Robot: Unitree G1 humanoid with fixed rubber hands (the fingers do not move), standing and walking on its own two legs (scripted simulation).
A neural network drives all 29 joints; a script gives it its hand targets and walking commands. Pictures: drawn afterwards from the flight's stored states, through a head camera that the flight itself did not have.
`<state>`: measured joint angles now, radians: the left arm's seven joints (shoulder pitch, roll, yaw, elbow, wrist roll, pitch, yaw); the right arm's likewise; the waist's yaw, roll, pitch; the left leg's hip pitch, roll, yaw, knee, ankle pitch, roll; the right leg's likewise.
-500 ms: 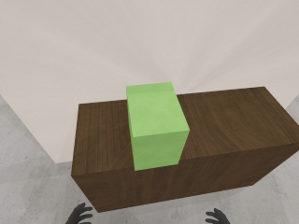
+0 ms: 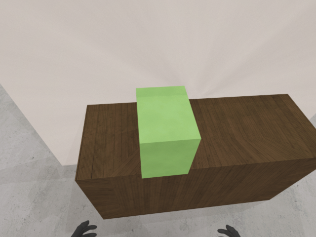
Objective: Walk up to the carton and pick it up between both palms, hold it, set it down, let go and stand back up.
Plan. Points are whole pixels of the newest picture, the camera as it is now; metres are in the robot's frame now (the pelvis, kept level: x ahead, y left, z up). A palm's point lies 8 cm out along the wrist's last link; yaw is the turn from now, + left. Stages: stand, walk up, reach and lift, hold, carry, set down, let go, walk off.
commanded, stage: walk up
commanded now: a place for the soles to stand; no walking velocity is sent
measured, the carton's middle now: (162, 132) +0.45 -0.01 -0.08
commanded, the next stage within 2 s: none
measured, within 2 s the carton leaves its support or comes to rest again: neither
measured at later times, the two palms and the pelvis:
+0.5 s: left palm out of the picture +0.13 +0.12 -0.12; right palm out of the picture +0.10 -0.37 -0.12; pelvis -0.05 -0.12 -0.03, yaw +9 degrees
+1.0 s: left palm out of the picture -0.13 +0.12 -0.12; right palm out of the picture +0.12 -0.26 -0.10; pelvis -0.08 -0.12 +0.00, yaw +19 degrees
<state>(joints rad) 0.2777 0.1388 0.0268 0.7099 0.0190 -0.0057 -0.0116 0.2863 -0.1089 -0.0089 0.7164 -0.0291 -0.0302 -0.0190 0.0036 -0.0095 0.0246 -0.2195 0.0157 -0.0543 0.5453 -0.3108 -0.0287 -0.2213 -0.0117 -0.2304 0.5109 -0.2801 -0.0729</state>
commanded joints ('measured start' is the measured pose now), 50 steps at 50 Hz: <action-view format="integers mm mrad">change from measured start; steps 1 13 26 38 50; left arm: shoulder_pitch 11 -254 -227 16 97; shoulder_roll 86 108 192 144 101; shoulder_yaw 15 9 45 53 15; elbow -70 -249 -238 -140 -106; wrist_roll -4 42 13 18 26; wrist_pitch -21 99 45 -51 2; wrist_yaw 1 -14 32 64 16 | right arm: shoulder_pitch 10 30 -103 -161 -95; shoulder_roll -78 -197 -157 -113 -100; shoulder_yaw -18 -107 -66 -43 -54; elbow -76 -140 -170 -191 -158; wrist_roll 1 -18 8 -38 -10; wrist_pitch -16 -28 32 62 -13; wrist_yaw -3 -161 -68 49 -9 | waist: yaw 0 -23 -6 55 -7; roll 33 84 -84 -155 125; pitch -29 -64 -81 -65 29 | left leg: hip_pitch -65 23 -490 -328 2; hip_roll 54 374 -40 -22 261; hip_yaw -55 -459 -104 49 -140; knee -81 -107 823 322 -287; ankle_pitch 187 598 -316 -295 42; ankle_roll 25 221 -55 13 241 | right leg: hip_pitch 71 -458 -37 82 -308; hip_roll -131 -90 -361 -354 -48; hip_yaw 139 328 565 394 253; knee -118 738 -112 -248 391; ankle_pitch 173 -258 105 -131 -181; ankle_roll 17 89 -162 -84 122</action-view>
